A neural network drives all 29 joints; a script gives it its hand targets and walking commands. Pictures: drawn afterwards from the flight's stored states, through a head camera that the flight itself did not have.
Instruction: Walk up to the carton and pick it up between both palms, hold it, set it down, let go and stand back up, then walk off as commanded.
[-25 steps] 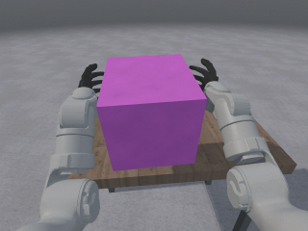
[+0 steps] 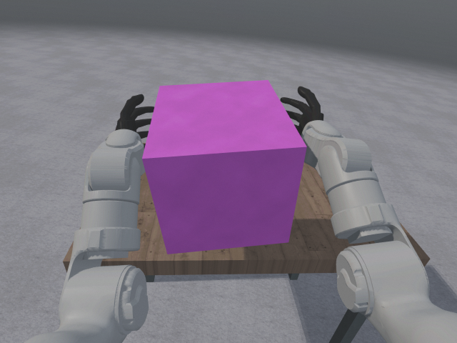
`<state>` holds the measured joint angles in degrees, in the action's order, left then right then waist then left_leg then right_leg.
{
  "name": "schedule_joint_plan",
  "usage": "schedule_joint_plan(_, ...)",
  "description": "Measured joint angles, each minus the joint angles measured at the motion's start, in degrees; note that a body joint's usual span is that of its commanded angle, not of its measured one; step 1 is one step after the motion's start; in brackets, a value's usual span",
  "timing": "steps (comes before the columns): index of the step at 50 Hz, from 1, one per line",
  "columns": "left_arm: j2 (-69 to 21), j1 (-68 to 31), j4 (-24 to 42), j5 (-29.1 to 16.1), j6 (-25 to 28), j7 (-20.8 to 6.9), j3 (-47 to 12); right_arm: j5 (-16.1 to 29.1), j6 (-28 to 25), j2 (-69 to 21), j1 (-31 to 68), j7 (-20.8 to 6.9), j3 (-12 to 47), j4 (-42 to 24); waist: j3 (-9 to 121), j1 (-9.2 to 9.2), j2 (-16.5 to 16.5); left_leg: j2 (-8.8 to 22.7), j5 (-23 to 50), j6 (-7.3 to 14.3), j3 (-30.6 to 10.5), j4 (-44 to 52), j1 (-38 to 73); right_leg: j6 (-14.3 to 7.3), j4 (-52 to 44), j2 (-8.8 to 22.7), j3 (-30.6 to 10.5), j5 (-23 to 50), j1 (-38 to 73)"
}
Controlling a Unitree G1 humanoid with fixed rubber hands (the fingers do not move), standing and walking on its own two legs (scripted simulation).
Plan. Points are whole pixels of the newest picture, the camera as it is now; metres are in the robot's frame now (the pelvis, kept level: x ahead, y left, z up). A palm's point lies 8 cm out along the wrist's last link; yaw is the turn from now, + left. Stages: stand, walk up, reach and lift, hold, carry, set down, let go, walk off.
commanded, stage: hold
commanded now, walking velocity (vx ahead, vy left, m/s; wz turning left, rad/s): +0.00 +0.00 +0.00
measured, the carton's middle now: (221, 160) +0.38 +0.03 +0.22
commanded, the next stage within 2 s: none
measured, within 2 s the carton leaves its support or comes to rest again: neither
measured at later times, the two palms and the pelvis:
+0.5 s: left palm (144, 131) +0.36 +0.15 +0.28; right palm (323, 139) +0.37 -0.14 +0.28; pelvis +0.00 +0.00 +0.00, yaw +0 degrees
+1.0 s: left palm (137, 134) +0.36 +0.16 +0.27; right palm (318, 135) +0.37 -0.13 +0.29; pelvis +0.00 +0.00 +0.00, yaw +0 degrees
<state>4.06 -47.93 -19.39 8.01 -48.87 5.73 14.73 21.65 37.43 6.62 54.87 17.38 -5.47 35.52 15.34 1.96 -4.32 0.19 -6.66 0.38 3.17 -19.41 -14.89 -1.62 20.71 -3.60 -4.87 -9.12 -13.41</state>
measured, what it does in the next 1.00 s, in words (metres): stands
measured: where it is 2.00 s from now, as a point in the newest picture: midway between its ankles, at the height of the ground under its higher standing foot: outside the picture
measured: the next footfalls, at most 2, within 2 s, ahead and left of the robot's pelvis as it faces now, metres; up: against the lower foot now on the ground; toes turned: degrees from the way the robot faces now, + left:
none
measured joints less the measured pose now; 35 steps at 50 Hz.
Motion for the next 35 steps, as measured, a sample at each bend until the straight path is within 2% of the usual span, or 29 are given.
schedule_joint_plan(19, -0.3, 0.0, 0.3, 0.1, -0.4, 0.2, 0.2, 0.2, 0.3, 0.2, 0.0, 0.0, 0.0, 0.0, 0.0, 0.21, 6.4, 0.0, 0.1, 0.0, 0.0, 0.0, 0.1, 0.0, 0.0, 0.0, 0.0, 0.1, 0.1)
schedule_joint_plan(25, -0.4, 0.0, 0.2, 0.1, -0.4, 0.0, 0.7, 0.1, 0.4, 0.1, 0.0, 0.0, 0.2, 0.0, 0.0, 0.21, 5.5, 0.0, 0.0, 0.0, 0.0, 0.0, 0.1, 0.0, 0.0, 0.0, 0.0, 0.0, 0.1)
schedule_joint_plan(35, -0.4, 0.0, 0.2, 0.1, -0.4, -0.2, 0.9, -0.1, 0.6, 0.0, 0.0, 0.1, 0.2, -0.2, 0.0, 0.21, 1.1, 0.0, 0.0, 0.0, 0.0, 0.0, 0.1, 0.0, 0.0, 0.0, 0.0, 0.0, 0.1)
